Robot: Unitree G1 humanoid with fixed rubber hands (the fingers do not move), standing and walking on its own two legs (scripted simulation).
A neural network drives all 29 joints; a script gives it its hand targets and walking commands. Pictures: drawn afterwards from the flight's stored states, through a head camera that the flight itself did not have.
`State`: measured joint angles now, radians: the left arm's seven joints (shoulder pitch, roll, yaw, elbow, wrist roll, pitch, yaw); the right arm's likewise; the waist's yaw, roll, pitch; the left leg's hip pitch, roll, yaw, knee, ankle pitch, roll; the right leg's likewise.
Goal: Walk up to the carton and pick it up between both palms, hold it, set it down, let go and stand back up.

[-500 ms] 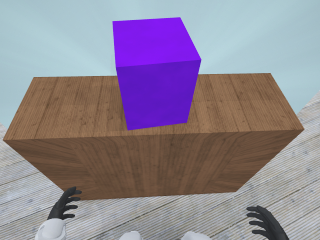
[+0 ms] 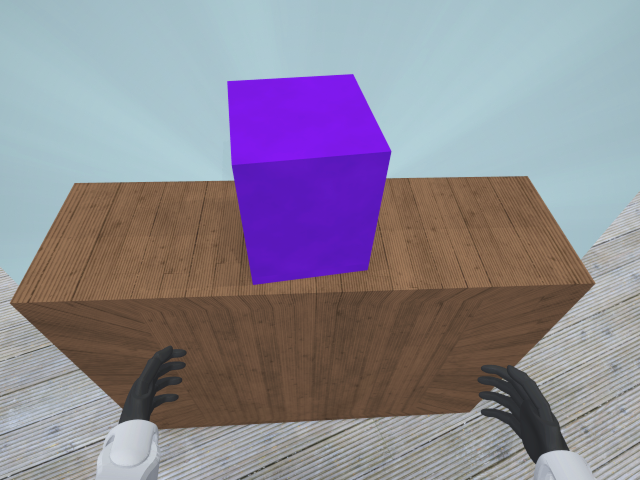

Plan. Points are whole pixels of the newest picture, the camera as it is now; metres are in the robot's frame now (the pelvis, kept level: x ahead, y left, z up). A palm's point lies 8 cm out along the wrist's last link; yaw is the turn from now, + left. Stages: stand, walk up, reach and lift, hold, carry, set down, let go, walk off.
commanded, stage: reach and lift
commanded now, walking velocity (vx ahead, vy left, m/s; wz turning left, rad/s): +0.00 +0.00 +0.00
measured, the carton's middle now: (302, 181) +0.56 +0.06 +0.05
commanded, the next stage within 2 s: none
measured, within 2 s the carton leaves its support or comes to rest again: neither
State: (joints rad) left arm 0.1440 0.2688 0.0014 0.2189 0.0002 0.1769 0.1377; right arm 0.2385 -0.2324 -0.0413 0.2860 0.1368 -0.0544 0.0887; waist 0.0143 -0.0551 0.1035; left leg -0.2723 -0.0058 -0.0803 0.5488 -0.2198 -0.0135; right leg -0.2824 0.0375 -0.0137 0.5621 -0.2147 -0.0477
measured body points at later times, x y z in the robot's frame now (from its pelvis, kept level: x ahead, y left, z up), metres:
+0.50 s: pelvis +0.03 +0.02 +0.01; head +0.06 +0.04 +0.45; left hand +0.25 +0.22 +0.03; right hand +0.24 -0.21 +0.02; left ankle +0.06 +0.15 -0.73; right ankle +0.06 -0.09 -0.73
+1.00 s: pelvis +0.03 +0.02 +0.01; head +0.07 +0.03 +0.46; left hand +0.30 +0.21 +0.06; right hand +0.32 -0.20 +0.06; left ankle +0.06 +0.15 -0.73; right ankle +0.06 -0.09 -0.73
